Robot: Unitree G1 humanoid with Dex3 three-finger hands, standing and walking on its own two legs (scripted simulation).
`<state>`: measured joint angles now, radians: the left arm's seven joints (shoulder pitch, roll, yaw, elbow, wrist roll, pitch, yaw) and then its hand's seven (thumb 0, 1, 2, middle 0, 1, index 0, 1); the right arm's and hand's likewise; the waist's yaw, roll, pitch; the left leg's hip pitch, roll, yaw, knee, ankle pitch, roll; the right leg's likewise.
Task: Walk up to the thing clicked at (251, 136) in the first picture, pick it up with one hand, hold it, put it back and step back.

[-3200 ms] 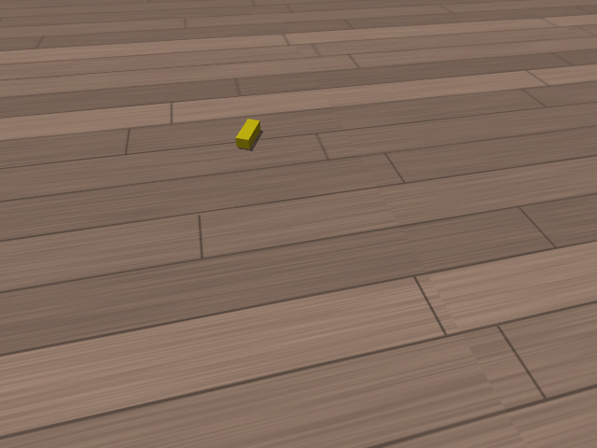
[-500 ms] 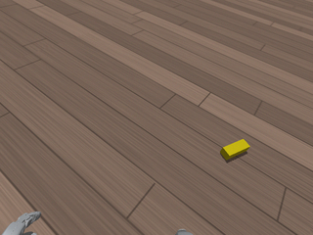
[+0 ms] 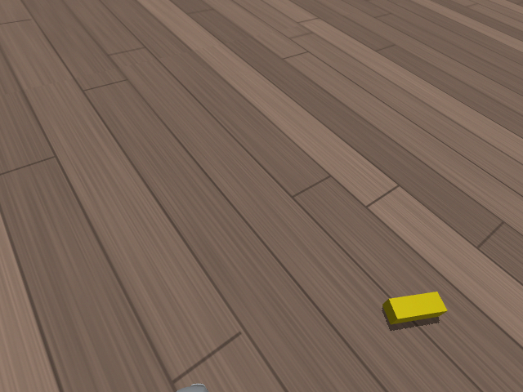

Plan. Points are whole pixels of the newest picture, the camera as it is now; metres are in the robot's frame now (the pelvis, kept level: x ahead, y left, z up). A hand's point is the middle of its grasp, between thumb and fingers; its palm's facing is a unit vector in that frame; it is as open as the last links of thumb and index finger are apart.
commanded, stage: walk up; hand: left
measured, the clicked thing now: (414, 307) +0.57 -0.64 -0.71
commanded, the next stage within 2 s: none
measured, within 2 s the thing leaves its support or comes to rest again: neither
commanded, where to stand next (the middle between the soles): +0.28 -0.97 m, yaw +13 degrees
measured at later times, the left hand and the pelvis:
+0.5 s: hand out of the picture +0.10 +0.02 -0.11, palm faces +0.07 -0.92 -0.38, open 7.4 cm; pelvis +0.07 -0.27 +0.01, yaw +5 degrees
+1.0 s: hand (353, 384) +0.19 -0.16 -0.15, palm faces +0.04 -0.94 -0.33, open 7.4 cm; pelvis +0.12 -0.46 +0.00, yaw +7 degrees
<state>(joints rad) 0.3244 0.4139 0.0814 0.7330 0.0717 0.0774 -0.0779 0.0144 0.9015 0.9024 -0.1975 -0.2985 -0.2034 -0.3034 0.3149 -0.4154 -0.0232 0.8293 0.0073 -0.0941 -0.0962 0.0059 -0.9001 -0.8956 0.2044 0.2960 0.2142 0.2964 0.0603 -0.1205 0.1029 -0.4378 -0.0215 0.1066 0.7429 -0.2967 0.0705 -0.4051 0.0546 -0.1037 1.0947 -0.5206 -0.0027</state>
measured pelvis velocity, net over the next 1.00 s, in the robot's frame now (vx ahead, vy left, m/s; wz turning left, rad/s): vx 0.12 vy -0.46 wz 0.13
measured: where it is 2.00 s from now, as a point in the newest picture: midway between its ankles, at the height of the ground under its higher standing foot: outside the picture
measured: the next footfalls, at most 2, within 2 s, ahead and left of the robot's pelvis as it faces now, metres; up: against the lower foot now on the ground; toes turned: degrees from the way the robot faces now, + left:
right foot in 0.30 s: +0.14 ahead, -0.37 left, +0.00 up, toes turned +1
left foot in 0.68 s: +0.20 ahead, -0.25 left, +0.00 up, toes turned +12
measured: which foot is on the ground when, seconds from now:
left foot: down 0.00-0.32, up 0.34-0.66, down 0.68-1.00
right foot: up 0.00-0.28, down 0.30-0.70, up 0.72-1.00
